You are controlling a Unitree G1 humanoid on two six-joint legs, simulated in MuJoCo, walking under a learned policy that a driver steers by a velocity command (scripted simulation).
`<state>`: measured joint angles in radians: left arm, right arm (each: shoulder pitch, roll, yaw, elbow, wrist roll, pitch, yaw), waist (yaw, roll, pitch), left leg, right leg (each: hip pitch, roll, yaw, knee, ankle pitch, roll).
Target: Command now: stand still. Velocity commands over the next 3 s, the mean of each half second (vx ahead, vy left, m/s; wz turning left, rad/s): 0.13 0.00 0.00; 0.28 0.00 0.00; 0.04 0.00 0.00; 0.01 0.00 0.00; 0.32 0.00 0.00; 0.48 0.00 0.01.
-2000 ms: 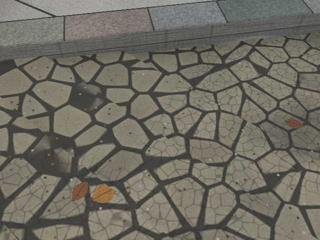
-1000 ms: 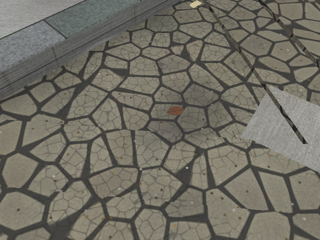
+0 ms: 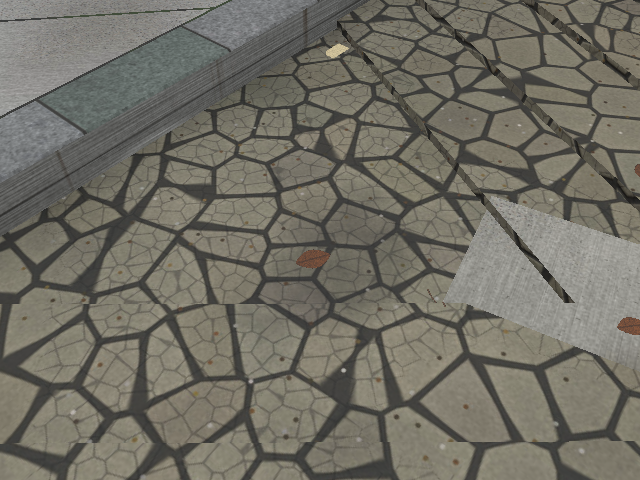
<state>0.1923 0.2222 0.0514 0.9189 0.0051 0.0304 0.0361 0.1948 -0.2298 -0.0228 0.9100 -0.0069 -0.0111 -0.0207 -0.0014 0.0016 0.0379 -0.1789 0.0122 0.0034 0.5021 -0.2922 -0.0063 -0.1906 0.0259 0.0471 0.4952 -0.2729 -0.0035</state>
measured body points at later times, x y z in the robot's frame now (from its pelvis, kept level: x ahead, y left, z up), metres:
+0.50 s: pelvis +0.05 -0.02 -0.01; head +0.06 -0.04 +0.44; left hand +0.08 +0.25 -0.14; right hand +0.07 -0.29 -0.16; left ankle -0.02 +0.12 -0.72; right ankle +0.03 -0.12 -0.74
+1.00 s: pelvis +0.27 +0.02 -0.04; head +0.32 +0.04 +0.40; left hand +0.23 +0.28 -0.19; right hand +0.46 -0.21 -0.16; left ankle +0.37 +0.11 -0.77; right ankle +0.10 -0.13 -0.66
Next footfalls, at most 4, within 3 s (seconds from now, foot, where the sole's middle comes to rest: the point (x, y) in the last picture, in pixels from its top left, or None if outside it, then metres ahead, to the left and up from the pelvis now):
0.90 left None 0.42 0.11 -0.81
1.28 right None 0.41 -0.13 -0.81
2.78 left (289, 356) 0.85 0.11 -0.85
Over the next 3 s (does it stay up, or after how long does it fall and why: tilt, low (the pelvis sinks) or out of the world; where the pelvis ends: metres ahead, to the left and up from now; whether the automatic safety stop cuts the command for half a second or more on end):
stays up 0.82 0.04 -0.06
